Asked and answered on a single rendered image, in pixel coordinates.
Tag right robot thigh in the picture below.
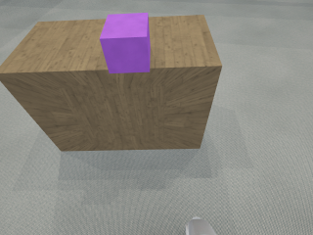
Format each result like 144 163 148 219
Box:
185 218 216 235

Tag pedestal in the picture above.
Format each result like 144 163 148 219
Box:
0 15 222 152

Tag carton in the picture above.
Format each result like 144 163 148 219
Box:
100 13 151 73

